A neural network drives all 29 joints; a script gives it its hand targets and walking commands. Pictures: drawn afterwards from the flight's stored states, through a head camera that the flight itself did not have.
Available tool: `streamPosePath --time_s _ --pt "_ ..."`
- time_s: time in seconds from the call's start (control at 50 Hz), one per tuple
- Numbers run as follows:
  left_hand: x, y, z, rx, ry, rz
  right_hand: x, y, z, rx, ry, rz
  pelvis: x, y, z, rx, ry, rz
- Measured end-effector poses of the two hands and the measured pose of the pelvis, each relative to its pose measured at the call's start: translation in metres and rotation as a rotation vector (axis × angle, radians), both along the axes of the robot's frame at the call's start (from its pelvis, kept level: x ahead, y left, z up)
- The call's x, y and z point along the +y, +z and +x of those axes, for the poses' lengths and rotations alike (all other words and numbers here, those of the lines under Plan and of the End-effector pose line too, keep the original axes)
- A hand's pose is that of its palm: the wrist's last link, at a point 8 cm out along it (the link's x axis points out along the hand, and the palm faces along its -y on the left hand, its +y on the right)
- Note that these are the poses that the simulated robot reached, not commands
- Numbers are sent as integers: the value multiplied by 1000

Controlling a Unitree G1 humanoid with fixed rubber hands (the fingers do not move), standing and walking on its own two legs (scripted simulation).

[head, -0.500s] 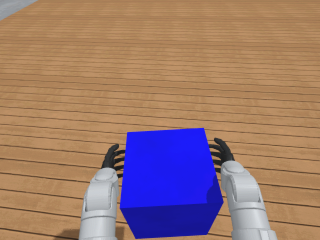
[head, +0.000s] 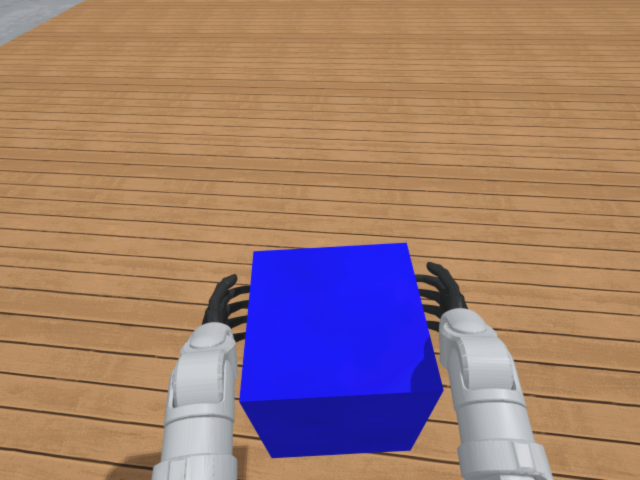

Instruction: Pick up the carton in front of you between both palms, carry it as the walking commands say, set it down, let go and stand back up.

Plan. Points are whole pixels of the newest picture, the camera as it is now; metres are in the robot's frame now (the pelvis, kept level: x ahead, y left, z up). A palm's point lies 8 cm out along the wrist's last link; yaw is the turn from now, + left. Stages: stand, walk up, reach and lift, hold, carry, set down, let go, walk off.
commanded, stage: carry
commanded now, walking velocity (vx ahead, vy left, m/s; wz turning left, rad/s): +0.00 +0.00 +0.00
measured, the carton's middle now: (335, 355) +0.29 +0.00 -0.04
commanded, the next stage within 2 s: none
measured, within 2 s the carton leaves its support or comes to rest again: neither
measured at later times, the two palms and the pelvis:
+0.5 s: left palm (220, 348) +0.27 +0.15 +0.04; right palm (460, 334) +0.27 -0.15 +0.04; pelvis -0.02 +0.00 +0.00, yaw +0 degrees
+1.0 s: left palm (216, 359) +0.25 +0.15 +0.05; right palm (465, 347) +0.25 -0.15 +0.05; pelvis -0.04 +0.00 +0.00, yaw -1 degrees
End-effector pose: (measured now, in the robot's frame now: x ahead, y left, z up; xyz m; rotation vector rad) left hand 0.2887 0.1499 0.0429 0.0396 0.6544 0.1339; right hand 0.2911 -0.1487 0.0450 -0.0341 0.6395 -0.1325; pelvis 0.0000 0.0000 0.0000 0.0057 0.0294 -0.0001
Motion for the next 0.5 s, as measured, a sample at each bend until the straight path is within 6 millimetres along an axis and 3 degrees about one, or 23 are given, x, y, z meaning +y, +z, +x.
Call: streamPosePath --time_s 0.5 --pt "-5 -2 -21 4 -11 -1 -5 0 -23 5 -7 -8 -2 1 -21 0 -4 -1"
